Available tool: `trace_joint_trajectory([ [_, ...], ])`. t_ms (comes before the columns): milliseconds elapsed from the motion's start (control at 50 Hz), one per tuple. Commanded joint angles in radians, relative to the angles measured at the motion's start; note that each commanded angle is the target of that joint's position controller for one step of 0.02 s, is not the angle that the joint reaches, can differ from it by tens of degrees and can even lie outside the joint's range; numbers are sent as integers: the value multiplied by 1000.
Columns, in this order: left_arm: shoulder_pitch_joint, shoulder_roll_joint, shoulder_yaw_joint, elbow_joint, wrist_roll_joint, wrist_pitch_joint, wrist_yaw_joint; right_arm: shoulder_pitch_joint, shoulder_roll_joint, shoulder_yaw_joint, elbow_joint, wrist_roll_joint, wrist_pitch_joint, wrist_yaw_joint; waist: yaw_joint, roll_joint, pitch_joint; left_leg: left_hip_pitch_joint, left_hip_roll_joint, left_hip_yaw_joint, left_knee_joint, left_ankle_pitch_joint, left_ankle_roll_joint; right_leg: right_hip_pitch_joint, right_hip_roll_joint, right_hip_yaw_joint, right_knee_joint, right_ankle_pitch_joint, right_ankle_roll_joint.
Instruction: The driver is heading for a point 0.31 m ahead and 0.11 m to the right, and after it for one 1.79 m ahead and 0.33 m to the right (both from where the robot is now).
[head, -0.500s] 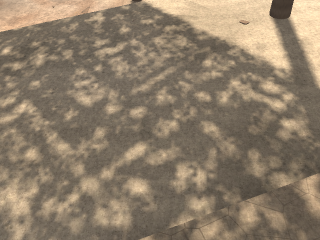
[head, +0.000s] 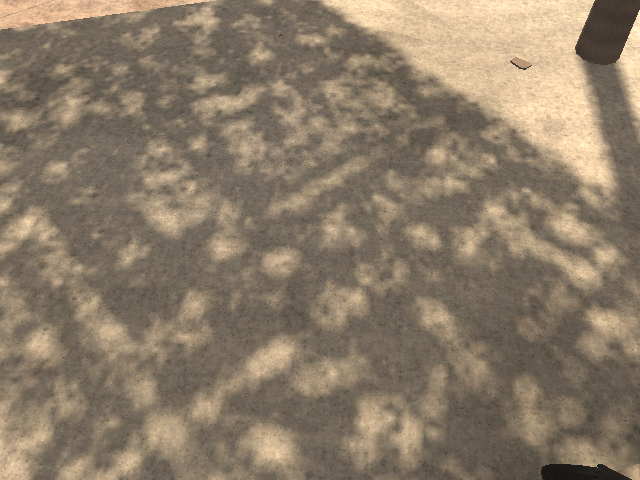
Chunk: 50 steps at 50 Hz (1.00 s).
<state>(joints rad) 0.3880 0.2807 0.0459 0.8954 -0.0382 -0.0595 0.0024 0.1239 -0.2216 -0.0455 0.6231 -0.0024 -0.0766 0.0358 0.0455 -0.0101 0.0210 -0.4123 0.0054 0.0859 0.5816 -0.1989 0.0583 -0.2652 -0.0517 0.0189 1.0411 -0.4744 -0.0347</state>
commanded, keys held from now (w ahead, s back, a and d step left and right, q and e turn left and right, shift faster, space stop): w+e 0.64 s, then w+q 0.36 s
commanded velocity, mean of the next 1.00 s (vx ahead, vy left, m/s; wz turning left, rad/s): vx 0.50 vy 0.00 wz -0.31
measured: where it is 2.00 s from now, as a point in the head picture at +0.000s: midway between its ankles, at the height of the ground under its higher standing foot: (416, 281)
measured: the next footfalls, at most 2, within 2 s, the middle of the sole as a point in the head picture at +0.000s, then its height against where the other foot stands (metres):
right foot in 0.46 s outside the picture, level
left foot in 0.96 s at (389, 381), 0.06 m lower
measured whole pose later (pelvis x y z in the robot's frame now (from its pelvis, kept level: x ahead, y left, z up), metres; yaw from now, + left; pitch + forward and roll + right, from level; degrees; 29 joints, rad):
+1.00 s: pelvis +0.56 -0.13 -0.06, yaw -20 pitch +1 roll -2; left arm 0.34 0.27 0.07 0.83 0.01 -0.11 0.01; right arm 0.10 -0.26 -0.04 0.70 0.01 -0.11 0.08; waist 0.05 0.02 0.01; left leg -0.43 -0.04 -0.03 0.51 -0.11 0.07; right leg -0.21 0.05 -0.02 1.13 -0.53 -0.09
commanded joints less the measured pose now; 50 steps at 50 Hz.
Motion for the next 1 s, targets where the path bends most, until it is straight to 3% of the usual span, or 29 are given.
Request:
trace_joint_trajectory([
  [20,-100,101,28,-118,-6,-31,4,201,-98,-34,10,5,-22,1,-99,80,-108,474,332,-438,-342,-14,163,-508,-49,108,265,148,-16],
  [40,-99,97,35,-115,7,-23,5,154,-69,-28,16,2,-29,5,-69,92,-67,399,281,-331,-368,65,139,-475,-71,105,220,217,-8],
  [60,-68,84,37,-105,3,-11,1,132,-57,-27,27,-7,-36,3,-41,115,-60,347,253,-255,-388,130,120,-421,-88,108,197,265,-3],
  [120,-80,47,37,-109,-5,18,0,131,-78,-37,65,-18,-50,-9,-22,83,-26,285,235,-118,-419,299,110,-417,-81,107,165,329,12],
  [180,-161,40,34,-145,6,27,-3,149,-107,-43,99,-20,-47,-25,-32,74,23,283,235,-39,-447,319,111,-481,-76,120,38,437,22],
  [240,-264,25,24,-180,17,18,-28,159,-144,-51,122,-13,-42,-40,-63,65,49,299,225,38,-468,306,96,-452,-68,56,-180,550,17],
  [300,-338,19,19,-212,21,14,-49,207,-183,-65,157,-10,-31,-49,-96,44,56,417,281,67,-435,369,109,-486,-75,23,-248,559,2],
  [360,-387,31,21,-243,16,13,-66,209,-189,-70,167,6,-12,-50,-104,40,66,531,300,105,-362,453,100,-527,-61,-30,-287,490,-22],
  [400,-360,47,31,-252,15,19,-72,178,-213,-76,160,15,1,-50,-71,78,36,509,286,151,-265,725,74,-385,-5,-106,-316,388,-56],
  [420,-330,64,39,-253,11,22,-74,169,-222,-79,162,28,6,-54,-40,110,9,542,290,156,-203,803,41,-331,-4,-86,-352,427,-76],
  [460,-139,134,76,-207,12,36,-68,124,-257,-89,144,45,13,-47,58,137,-81,508,278,145,73,935,21,-89,75,-133,-391,337,-117],
  [480,25,179,102,-162,18,40,-51,72,-254,-87,126,58,7,-42,157,88,-135,374,228,162,350,839,-15,151,98,-120,-505,428,-155],
  [500,42,293,131,-143,23,39,-37,208,-119,-53,86,27,-12,-25,56,-232,-193,-135,71,129,755,-13,-82,560,-92,272,-510,394,-318],
  [520,35,252,113,-167,15,18,-46,133,-124,-36,50,22,-48,-21,63,-235,-305,-295,-40,-82,890,-382,-69,600,-177,640,-691,194,-383],
  [540,5,194,91,-181,9,1,-53,16,-180,-48,3,51,-66,-20,81,-151,-225,-364,14,-148,841,-343,-30,542,-193,601,-756,237,-322],
  [560,-48,157,79,-188,8,-9,-55,-28,-165,-44,-4,44,-69,-30,44,-12,-141,-331,42,-160,742,-267,-12,417,-166,516,-760,342,-282],
  [580,-96,147,78,-195,4,-17,-54,-7,-152,-41,-6,24,-69,-36,-6,16,-111,-303,58,-165,670,-221,-26,328,-160,480,-750,411,-292],
  [620,-151,98,62,-214,18,-25,-33,21,-167,-50,14,12,-56,-33,-42,6,-89,-198,102,-180,525,-150,-45,203,-114,394,-773,409,-274],
  [660,-134,104,60,-197,13,-39,-10,-28,-153,-50,8,4,-50,-24,-39,15,-40,-182,88,-148,366,-35,-60,121,-70,309,-787,442,-244],
  [720,-116,123,62,-170,17,-39,21,-110,-79,-16,1,-9,-55,4,1,-49,-11,-45,37,-91,-3,345,-65,-16,12,158,-775,375,-192],
  [740,-85,127,64,-156,22,-42,23,-115,-82,-15,9,-6,-57,18,23,-58,-26,24,17,-81,-48,498,-56,-48,5,150,-766,319,-180],
  [780,-63,119,62,-136,23,-54,20,-136,-103,-18,6,8,-55,30,37,-72,-15,31,30,-112,-71,587,-30,-57,-38,169,-723,245,-174],
  [820,-44,102,57,-120,20,-61,21,-180,-116,-16,-14,11,-50,35,44,-53,16,-42,46,-148,-86,559,0,1,-78,184,-655,219,-164],
  [880,-10,106,59,-106,33,-58,26,-212,-119,-9,-24,22,-46,43,50,-16,54,-172,57,-174,-100,443,19,138,-131,189,-548,283,-148],
  [920,-30,115,60,-109,42,-51,20,-127,-135,-15,1,23,-41,45,10,-6,32,-128,39,-148,-113,339,30,185,-132,152,-439,469,-127],
  [940,-88,116,58,-116,44,-48,14,26,-149,-29,47,22,-39,43,-74,-2,-31,29,18,-108,-137,352,47,154,-103,95,-286,614,-109],
  [960,-124,90,50,-118,46,-54,8,233,-170,-46,121,17,-35,38,-166,37,-124,287,7,-89,-148,432,81,35,-30,18,33,609,-89],
  [980,-40,8,32,-139,65,-73,1,298,-205,-50,134,-8,-33,36,-117,297,-195,611,142,-319,5,753,173,-333,104,-59,452,-72,-31],
  [1000,78,37,15,-151,47,-89,-10,280,-234,-49,106,-1,-25,29,-65,286,-285,761,276,-659,-49,653,291,-524,113,62,539,-151,-3],
])
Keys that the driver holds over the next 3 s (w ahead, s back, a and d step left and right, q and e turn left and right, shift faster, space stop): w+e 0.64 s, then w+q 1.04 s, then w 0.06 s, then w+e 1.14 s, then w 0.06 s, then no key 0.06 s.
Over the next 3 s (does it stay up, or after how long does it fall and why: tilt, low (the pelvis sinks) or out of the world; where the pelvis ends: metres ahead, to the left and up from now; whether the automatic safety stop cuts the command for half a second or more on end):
stays up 1.59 -0.25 -0.06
